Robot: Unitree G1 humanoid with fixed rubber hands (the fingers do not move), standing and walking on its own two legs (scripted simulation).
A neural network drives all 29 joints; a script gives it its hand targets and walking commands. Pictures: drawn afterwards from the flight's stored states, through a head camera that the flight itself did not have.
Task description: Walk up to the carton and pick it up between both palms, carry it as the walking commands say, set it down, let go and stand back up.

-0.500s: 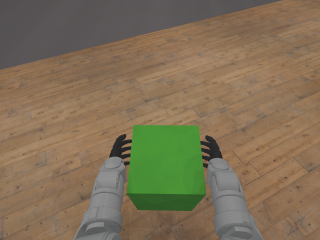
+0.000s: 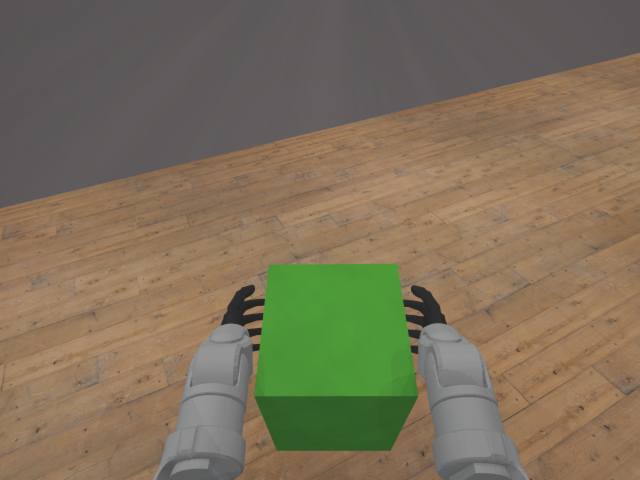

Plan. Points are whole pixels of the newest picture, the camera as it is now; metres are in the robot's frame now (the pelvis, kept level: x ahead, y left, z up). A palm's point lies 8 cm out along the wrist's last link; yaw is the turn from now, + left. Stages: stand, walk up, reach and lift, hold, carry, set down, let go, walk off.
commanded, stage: reach and lift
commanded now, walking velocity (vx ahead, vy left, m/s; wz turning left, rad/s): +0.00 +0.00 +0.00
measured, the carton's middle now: (333, 363) +0.31 -0.03 -0.02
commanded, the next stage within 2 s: hold in 1.38 s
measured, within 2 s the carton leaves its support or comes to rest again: neither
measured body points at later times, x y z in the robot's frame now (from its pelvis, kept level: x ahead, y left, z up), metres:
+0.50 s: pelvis +0.00 -0.01 +0.00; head -0.04 -0.01 +0.45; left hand +0.32 +0.13 +0.04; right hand +0.32 -0.14 +0.04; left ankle -0.01 +0.11 -0.74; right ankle +0.04 -0.13 -0.74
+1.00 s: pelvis +0.00 -0.01 +0.00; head -0.05 -0.02 +0.44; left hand +0.31 +0.13 +0.04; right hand +0.31 -0.14 +0.04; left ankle -0.01 +0.11 -0.74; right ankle +0.04 -0.13 -0.74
